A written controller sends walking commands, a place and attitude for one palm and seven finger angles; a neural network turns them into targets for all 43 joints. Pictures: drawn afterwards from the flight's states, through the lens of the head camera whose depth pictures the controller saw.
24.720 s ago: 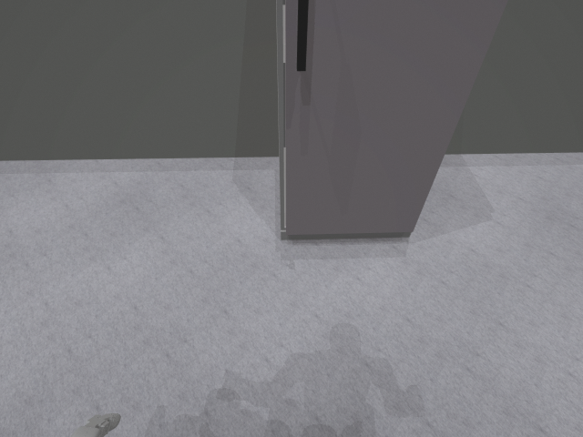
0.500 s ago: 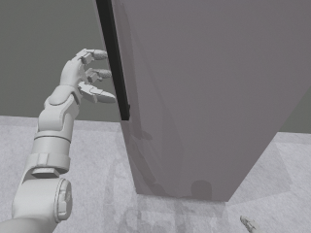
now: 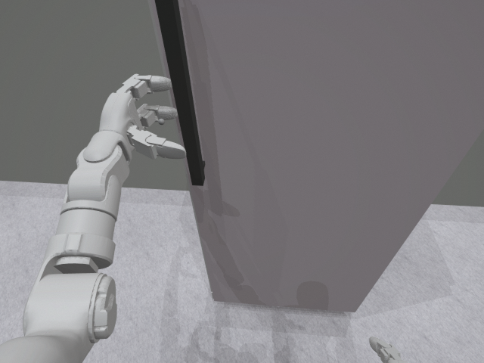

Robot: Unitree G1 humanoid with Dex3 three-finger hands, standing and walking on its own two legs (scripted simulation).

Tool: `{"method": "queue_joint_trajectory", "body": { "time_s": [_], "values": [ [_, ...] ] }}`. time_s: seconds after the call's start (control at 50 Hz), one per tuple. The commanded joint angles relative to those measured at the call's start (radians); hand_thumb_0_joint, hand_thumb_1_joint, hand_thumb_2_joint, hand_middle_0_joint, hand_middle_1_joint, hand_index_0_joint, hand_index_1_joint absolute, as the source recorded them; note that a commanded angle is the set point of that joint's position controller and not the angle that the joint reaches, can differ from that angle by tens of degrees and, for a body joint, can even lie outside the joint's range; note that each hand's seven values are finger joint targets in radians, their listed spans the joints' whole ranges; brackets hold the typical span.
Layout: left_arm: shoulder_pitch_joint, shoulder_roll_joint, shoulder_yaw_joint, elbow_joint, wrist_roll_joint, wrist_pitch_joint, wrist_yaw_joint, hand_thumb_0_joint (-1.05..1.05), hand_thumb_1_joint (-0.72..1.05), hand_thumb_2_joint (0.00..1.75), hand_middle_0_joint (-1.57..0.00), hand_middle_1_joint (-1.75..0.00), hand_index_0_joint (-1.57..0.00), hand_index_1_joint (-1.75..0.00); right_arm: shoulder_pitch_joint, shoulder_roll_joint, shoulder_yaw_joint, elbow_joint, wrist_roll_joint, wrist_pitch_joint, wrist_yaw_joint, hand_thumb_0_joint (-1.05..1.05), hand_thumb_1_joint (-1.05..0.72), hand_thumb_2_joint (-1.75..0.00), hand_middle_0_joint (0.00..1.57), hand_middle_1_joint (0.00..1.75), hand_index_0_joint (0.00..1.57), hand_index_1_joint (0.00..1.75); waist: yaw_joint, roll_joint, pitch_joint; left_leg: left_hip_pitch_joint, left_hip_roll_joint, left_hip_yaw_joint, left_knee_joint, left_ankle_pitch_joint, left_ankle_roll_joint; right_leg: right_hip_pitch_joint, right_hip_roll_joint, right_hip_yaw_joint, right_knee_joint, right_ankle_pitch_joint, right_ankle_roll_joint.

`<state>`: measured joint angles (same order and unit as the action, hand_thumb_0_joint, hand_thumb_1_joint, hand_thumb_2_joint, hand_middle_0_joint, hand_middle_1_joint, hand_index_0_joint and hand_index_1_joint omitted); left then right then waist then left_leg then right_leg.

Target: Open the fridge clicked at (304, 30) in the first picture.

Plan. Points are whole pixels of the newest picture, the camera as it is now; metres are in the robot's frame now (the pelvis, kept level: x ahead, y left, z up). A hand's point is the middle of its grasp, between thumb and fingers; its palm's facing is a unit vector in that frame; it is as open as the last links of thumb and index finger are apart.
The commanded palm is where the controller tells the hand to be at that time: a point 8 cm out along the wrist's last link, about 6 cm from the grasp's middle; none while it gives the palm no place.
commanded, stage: slide the fingers in behind the handle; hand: left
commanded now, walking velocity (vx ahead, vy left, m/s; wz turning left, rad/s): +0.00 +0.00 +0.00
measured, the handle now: (186, 88) +0.47 +0.12 +0.25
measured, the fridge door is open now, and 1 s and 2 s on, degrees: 0 0 0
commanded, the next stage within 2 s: grip the handle and tug to test in 1.42 s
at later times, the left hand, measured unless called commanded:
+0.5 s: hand (176, 123) +0.42 +0.13 +0.21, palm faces -0.02 -1.00 +0.00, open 14.0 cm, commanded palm +0.40 +0.17 +0.21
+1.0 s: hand (188, 122) +0.42 +0.11 +0.21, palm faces -0.02 -1.00 -0.01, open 13.9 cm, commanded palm +0.40 +0.15 +0.21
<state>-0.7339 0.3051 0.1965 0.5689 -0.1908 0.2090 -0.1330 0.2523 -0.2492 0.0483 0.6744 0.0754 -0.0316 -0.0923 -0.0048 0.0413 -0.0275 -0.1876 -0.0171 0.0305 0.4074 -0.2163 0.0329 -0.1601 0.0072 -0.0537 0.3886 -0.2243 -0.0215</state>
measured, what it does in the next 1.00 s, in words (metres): stands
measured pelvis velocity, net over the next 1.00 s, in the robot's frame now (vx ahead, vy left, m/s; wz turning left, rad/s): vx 0.00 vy -0.01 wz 0.02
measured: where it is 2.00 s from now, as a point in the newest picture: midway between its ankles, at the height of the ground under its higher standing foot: outside the picture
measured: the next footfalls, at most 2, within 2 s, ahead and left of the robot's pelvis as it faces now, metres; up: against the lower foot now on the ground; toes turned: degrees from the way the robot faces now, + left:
none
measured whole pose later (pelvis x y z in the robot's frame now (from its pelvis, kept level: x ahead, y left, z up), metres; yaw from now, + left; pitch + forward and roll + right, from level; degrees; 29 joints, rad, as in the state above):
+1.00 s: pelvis +0.00 -0.01 +0.00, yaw +1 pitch -1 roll +0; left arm -0.76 0.20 0.11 0.52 -0.19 0.27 -0.04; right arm 0.20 -0.23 0.05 0.70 0.06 -0.01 -0.09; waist 0.02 0.04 -0.03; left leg -0.18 -0.02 0.01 0.40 -0.22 0.02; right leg -0.14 0.01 -0.08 0.39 -0.24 -0.03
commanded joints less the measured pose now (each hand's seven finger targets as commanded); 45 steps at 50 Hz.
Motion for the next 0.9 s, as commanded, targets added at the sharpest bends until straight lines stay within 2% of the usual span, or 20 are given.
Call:
{"method": "queue_joint_trajectory", "body": {
  "time_s": [0.0, 0.02, 0.08, 0.16, 0.2, 0.26, 0.32, 0.34, 0.36, 0.44, 0.48, 0.54, 0.6, 0.64, 0.66, 0.76, 0.82, 0.84, 0.86, 0.88],
  "values": [
    [-0.507, 0.149, 0.033, -0.305, -0.027, -0.070, -0.002, 0.00, -0.50, 0.30, -0.30, -1.20, -0.30, -1.20, -0.117, -0.121, -0.042, -0.154, 0.000, -0.053, -0.009, 0.00, -0.90, -0.90, 0.20, 0.30, 0.20, 0.30, -0.007, -0.035, -0.316, 0.196, 0.022, -0.057, -0.020, 0.264, 0.007, 0.022, 0.008, 0.021, -0.037, 0.256, -0.013],
    [-0.502, 0.121, 0.011, -0.296, -0.030, -0.062, -0.006, 0.00, -0.50, 0.30, -0.30, -1.20, -0.30, -1.20, -0.117, -0.120, -0.039, -0.152, 0.000, -0.054, -0.009, 0.00, -0.90, -0.90, 0.20, 0.30, 0.20, 0.30, -0.012, -0.057, -0.302, 0.184, 0.021, -0.058, -0.022, 0.253, 0.008, 0.020, 0.008, 0.018, -0.036, 0.252, -0.011],
    [-0.476, 0.156, 0.040, -0.270, -0.021, -0.039, 0.011, 0.00, -0.50, 0.30, -0.30, -1.20, -0.30, -1.20, -0.121, -0.123, -0.038, -0.146, 0.001, -0.044, -0.010, 0.00, -0.90, -0.90, 0.20, 0.30, 0.20, 0.30, -0.005, -0.050, -0.249, 0.158, 0.022, -0.055, -0.034, 0.213, 0.009, 0.003, 0.007, 0.020, -0.052, 0.209, -0.009],
    [-0.450, 0.167, 0.054, -0.292, -0.006, -0.020, 0.036, 0.00, -0.50, 0.30, -0.30, -1.20, -0.30, -1.20, -0.130, -0.121, -0.041, -0.158, -0.003, -0.033, -0.008, 0.00, -0.90, -0.90, 0.20, 0.30, 0.20, 0.30, 0.009, -0.043, -0.273, 0.162, 0.020, -0.046, -0.037, 0.231, 0.009, 0.032, 0.003, 0.023, -0.051, 0.224, -0.009],
    [-0.493, 0.137, 0.027, -0.313, -0.004, -0.018, 0.044, 0.00, -0.50, 0.30, -0.30, -1.20, -0.30, -1.20, -0.131, -0.112, -0.034, -0.157, -0.004, -0.030, -0.007, 0.00, -0.90, -0.90, 0.20, 0.30, 0.20, 0.30, -0.004, -0.037, -0.271, 0.164, 0.021, -0.048, -0.036, 0.242, 0.007, 0.029, 0.003, 0.023, -0.049, 0.237, -0.010],
    [-0.416, 0.149, 0.050, -0.337, -0.006, -0.020, 0.047, 0.00, -0.50, 0.30, -0.30, -1.20, -0.30, -1.20, -0.137, -0.117, -0.042, -0.173, -0.006, -0.024, -0.005, 0.00, -0.90, -0.90, 0.20, 0.30, 0.20, 0.30, 0.015, -0.049, -0.309, 0.183, 0.021, -0.043, -0.033, 0.290, 0.006, 0.067, 0.005, 0.022, -0.042, 0.285, -0.010],
    [-0.454, 0.107, 0.012, -0.327, -0.011, -0.002, 0.040, 0.00, -0.50, 0.30, -0.30, -1.20, -0.30, -1.20, -0.139, -0.111, -0.037, -0.164, -0.003, -0.020, -0.007, 0.00, -0.90, -0.90, 0.20, 0.30, 0.20, 0.30, -0.006, -0.061, -0.275, 0.169, 0.020, -0.037, -0.029, 0.257, 0.010, 0.039, 0.005, 0.025, -0.048, 0.277, -0.006],
    [-0.445, 0.128, 0.031, -0.295, -0.010, 0.007, 0.041, 0.00, -0.50, 0.30, -0.30, -1.20, -0.30, -1.20, -0.133, -0.114, -0.037, -0.157, -0.003, -0.017, -0.009, 0.00, -0.90, -0.90, 0.20, 0.30, 0.20, 0.30, -0.007, -0.086, -0.254, 0.155, 0.020, -0.038, -0.032, 0.233, 0.012, 0.031, 0.006, 0.025, -0.055, 0.257, -0.004],
    [-0.440, 0.144, 0.038, -0.289, -0.008, 0.007, 0.042, 0.00, -0.50, 0.30, -0.30, -1.20, -0.30, -1.20, -0.136, -0.121, -0.040, -0.159, -0.005, -0.012, -0.012, 0.00, -0.90, -0.90, 0.20, 0.30, 0.20, 0.30, -0.003, -0.073, -0.245, 0.158, 0.018, -0.038, -0.040, 0.228, 0.012, 0.036, 0.003, 0.026, -0.062, 0.242, -0.004],
    [-0.513, 0.087, -0.014, -0.325, -0.002, 0.008, 0.048, 0.00, -0.50, 0.30, -0.30, -1.20, -0.30, -1.20, -0.142, -0.106, -0.035, -0.157, -0.004, -0.017, -0.011, 0.00, -0.90, -0.90, 0.20, 0.30, 0.20, 0.30, -0.017, -0.023, -0.259, 0.177, 0.017, -0.042, -0.027, 0.236, 0.011, 0.012, 0.005, 0.027, -0.055, 0.244, -0.008],
    [-0.524, 0.110, 0.000, -0.332, -0.006, -0.002, 0.053, 0.00, -0.50, 0.30, -0.30, -1.20, -0.30, -1.20, -0.138, -0.112, -0.036, -0.156, -0.006, -0.015, -0.013, 0.00, -0.90, -0.90, 0.20, 0.30, 0.20, 0.30, -0.018, -0.026, -0.277, 0.184, 0.015, -0.045, -0.029, 0.240, 0.012, 0.024, 0.003, 0.028, -0.059, 0.247, -0.008],
    [-0.531, 0.048, -0.043, -0.347, -0.008, -0.010, 0.052, 0.00, -0.50, 0.30, -0.30, -1.20, -0.30, -1.20, -0.140, -0.103, -0.038, -0.153, -0.006, -0.023, -0.010, 0.00, -0.90, -0.90, 0.20, 0.30, 0.20, 0.30, -0.024, -0.023, -0.297, 0.204, 0.015, -0.045, -0.018, 0.267, 0.010, 0.018, 0.006, 0.025, -0.046, 0.276, -0.008],
    [-0.540, 0.045, -0.044, -0.351, -0.012, -0.014, 0.055, 0.00, -0.50, 0.30, -0.30, -1.20, -0.30, -1.20, -0.137, -0.106, -0.040, -0.149, -0.008, -0.025, -0.009, 0.00, -0.90, -0.90, 0.20, 0.30, 0.20, 0.30, -0.023, -0.052, -0.313, 0.208, 0.013, -0.049, -0.016, 0.274, 0.013, 0.029, 0.006, 0.023, -0.044, 0.289, -0.007],
    [-0.533, 0.035, -0.052, -0.330, -0.013, -0.008, 0.053, 0.00, -0.50, 0.30, -0.30, -1.20, -0.30, -1.20, -0.139, -0.105, -0.037, -0.144, -0.008, -0.023, -0.009, 0.00, -0.90, -0.90, 0.20, 0.30, 0.20, 0.30, -0.024, -0.050, -0.299, 0.197, 0.012, -0.047, -0.018, 0.262, 0.012, 0.023, 0.007, 0.022, -0.045, 0.282, -0.006],
    [-0.515, 0.054, -0.037, -0.303, -0.017, -0.006, 0.053, 0.00, -0.50, 0.30, -0.30, -1.20, -0.30, -1.20, -0.138, -0.112, -0.040, -0.141, -0.007, -0.020, -0.012, 0.00, -0.90, -0.90, 0.20, 0.30, 0.20, 0.30, -0.021, -0.082, -0.283, 0.191, 0.012, -0.048, -0.023, 0.257, 0.014, 0.031, 0.005, 0.020, -0.051, 0.275, -0.004],
    [-0.548, 0.009, -0.080, -0.316, -0.010, -0.010, 0.055, 0.00, -0.50, 0.30, -0.30, -1.20, -0.30, -1.20, -0.144, -0.106, -0.040, -0.136, -0.007, -0.024, -0.011, 0.00, -0.90, -0.90, 0.20, 0.30, 0.20, 0.30, -0.027, -0.039, -0.286, 0.206, 0.010, -0.048, -0.016, 0.263, 0.013, 0.017, 0.003, 0.021, -0.046, 0.274, -0.006],
    [-0.599, -0.053, -0.130, -0.320, -0.008, -0.013, 0.062, 0.00, -0.50, 0.30, -0.30, -1.20, -0.30, -1.20, -0.141, -0.096, -0.034, -0.127, -0.006, -0.033, -0.006, 0.00, -0.90, -0.90, 0.20, 0.30, 0.20, 0.30, -0.044, -0.031, -0.267, 0.213, 0.013, -0.058, -0.013, 0.241, 0.009, -0.024, 0.007, 0.017, -0.046, 0.245, -0.008],
    [-0.598, -0.056, -0.127, -0.324, -0.010, -0.014, 0.066, 0.00, -0.50, 0.30, -0.30, -1.20, -0.30, -1.20, -0.139, -0.096, -0.035, -0.127, -0.009, -0.036, -0.005, 0.00, -0.90, -0.90, 0.20, 0.30, 0.20, 0.30, -0.041, -0.032, -0.281, 0.213, 0.013, -0.061, -0.011, 0.245, 0.008, -0.022, 0.008, 0.016, -0.042, 0.248, -0.009],
    [-0.561, -0.022, -0.100, -0.304, -0.011, -0.016, 0.071, 0.00, -0.50, 0.30, -0.30, -1.20, -0.30, -1.20, -0.140, -0.104, -0.040, -0.125, -0.009, -0.032, -0.006, 0.00, -0.90, -0.90, 0.20, 0.30, 0.20, 0.30, -0.029, -0.053, -0.285, 0.216, 0.016, -0.064, -0.017, 0.254, 0.007, -0.004, 0.007, 0.013, -0.044, 0.243, -0.010],
    [-0.574, -0.040, -0.110, -0.317, -0.016, -0.014, 0.073, 0.00, -0.50, 0.30, -0.30, -1.20, -0.30, -1.20, -0.145, -0.100, -0.035, -0.129, -0.010, -0.032, -0.006, 0.00, -0.90, -0.90, 0.20, 0.30, 0.20, 0.30, -0.031, -0.056, -0.287, 0.210, 0.014, -0.063, -0.017, 0.255, 0.009, -0.004, 0.007, 0.015, -0.042, 0.249, -0.009]
  ]
}}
